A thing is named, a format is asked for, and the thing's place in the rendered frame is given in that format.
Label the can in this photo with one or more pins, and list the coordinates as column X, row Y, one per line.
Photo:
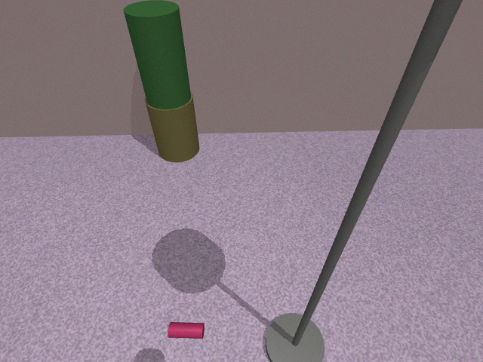
column 186, row 330

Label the floor lamp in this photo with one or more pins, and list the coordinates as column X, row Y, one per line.
column 293, row 337

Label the potted plant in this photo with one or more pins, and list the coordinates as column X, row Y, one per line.
column 157, row 38

